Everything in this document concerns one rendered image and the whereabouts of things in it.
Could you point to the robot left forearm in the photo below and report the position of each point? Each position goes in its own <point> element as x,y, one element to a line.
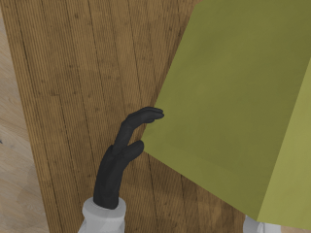
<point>102,220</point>

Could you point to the carton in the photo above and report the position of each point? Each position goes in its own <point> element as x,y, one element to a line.
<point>237,107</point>

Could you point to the robot right forearm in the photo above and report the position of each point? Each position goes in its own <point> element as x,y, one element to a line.
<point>252,226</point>

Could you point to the table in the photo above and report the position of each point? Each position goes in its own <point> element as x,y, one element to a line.
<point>83,66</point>

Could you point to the left robot hand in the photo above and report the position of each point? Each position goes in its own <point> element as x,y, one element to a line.
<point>117,157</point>

